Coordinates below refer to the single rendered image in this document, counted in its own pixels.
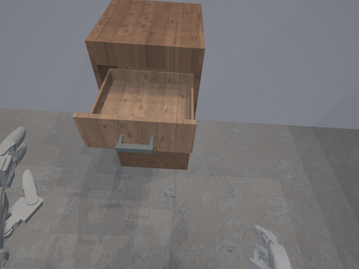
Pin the handle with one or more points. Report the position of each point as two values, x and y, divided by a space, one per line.
124 147

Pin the drawer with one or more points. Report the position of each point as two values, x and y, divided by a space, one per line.
140 105

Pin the robot left hand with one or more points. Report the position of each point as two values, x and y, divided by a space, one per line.
12 150

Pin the robot right hand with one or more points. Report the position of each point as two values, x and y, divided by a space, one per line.
275 258

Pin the cabinet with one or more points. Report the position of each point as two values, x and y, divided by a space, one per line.
149 36

